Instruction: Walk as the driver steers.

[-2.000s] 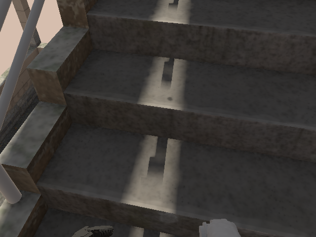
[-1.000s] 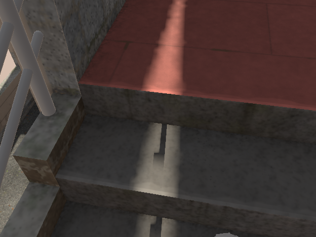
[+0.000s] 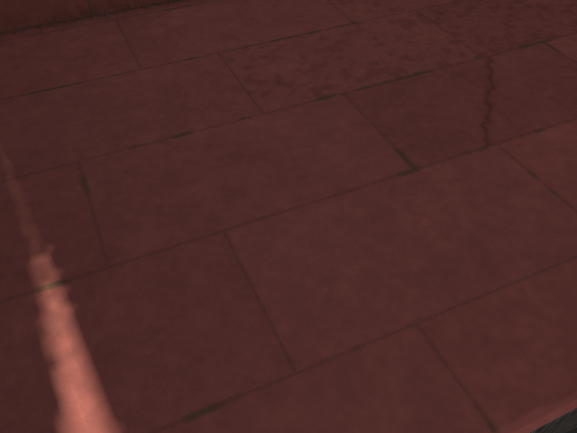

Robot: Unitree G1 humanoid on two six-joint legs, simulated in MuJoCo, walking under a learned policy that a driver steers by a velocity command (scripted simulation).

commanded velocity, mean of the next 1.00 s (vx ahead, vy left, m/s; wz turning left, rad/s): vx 0.50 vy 0.00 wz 0.05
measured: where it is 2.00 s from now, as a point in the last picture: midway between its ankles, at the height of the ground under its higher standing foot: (251, 216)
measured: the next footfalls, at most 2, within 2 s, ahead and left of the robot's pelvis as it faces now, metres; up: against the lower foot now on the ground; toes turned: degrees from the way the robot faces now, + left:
right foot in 0.38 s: +0.44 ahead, -0.20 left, +0.16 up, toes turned -13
left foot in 0.98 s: +0.75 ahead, +0.06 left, +0.16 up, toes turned +8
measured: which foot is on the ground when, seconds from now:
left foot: down 0.00-0.44, up 0.46-0.96, down 0.98-1.00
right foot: up 0.00-0.36, down 0.38-1.00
